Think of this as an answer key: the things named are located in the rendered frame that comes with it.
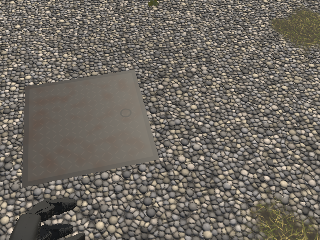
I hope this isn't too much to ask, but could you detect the robot left hand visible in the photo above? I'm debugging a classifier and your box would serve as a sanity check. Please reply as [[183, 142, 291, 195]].
[[9, 198, 86, 240]]

